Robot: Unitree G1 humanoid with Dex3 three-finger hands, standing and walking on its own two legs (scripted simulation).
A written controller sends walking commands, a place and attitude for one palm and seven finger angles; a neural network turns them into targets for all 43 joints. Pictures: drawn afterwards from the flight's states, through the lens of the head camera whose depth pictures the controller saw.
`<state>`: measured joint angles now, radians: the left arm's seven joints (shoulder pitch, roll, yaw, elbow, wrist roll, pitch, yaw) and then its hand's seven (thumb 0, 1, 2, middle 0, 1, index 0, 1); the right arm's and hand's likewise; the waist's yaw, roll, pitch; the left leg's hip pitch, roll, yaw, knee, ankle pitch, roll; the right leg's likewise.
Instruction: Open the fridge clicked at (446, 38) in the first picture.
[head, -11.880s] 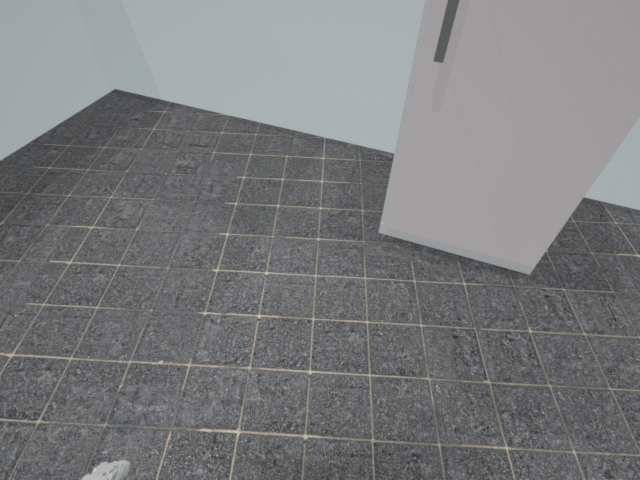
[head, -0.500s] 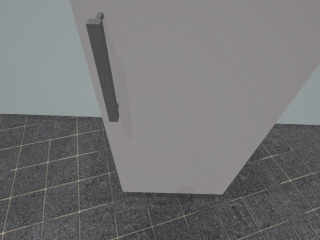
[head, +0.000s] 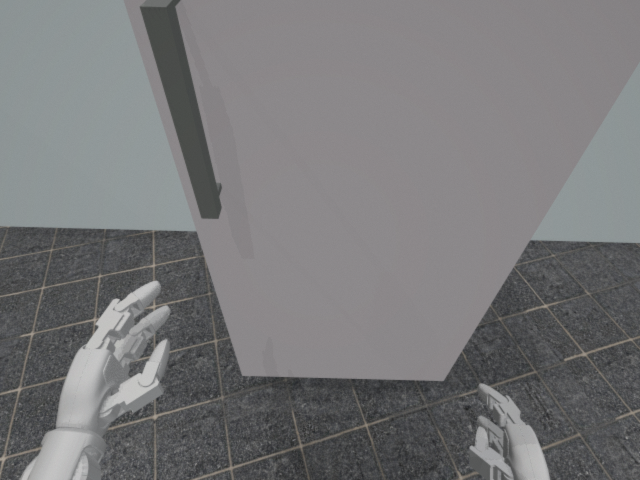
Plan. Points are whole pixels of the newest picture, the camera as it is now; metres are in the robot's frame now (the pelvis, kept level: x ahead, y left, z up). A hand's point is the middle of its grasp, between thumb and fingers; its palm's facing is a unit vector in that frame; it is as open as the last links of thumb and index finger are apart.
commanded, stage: raise the hand to about handle height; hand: left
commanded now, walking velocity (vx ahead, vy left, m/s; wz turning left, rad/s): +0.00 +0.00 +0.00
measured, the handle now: (194, 120) +0.50 +0.18 +0.21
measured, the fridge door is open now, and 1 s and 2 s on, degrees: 0 0 0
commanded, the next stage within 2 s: move the hooked fingers beside the handle in 1.78 s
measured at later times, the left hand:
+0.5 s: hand (88, 336) +0.25 +0.26 +0.10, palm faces +0.02 -1.00 -0.05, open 11.0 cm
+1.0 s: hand out of the picture +0.25 +0.31 +0.19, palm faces +0.09 -0.99 -0.09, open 13.7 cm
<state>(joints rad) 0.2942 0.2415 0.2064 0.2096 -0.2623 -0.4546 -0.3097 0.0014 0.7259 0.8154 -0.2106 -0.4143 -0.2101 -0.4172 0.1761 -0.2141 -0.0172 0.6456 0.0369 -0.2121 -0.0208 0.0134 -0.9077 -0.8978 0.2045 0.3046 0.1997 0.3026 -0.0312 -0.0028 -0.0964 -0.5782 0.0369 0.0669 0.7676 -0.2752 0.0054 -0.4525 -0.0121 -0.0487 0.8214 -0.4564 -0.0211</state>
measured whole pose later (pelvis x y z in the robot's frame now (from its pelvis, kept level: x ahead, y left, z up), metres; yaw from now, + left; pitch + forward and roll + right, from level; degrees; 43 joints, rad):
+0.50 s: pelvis +0.02 +0.01 +0.01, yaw +0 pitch +5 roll -1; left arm 0.27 0.38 0.40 0.06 -0.42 -0.16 -0.43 0.01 0.14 0.57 -0.26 -0.78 -0.26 -0.79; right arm 0.29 -0.22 0.04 0.61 0.06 -0.28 -0.09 0.02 -0.91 -0.90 0.21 0.31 0.20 0.30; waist -0.01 0.03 -0.07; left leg -0.55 0.06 0.05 0.76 -0.30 0.01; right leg -0.38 0.02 -0.06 0.73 -0.44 -0.01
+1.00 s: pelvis +0.00 +0.04 +0.03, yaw +2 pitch -2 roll -2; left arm 0.00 0.45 0.41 0.01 -0.35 0.12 -0.41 -0.01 -0.42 0.33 -0.30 -1.15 -0.29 -1.15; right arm 0.20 -0.23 0.10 0.59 0.09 -0.26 -0.11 0.02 -0.91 -0.90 0.21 0.30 0.20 0.30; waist 0.06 0.04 -0.03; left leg -0.34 0.00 0.04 0.57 -0.20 0.05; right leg -0.16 -0.03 -0.08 0.51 -0.32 0.02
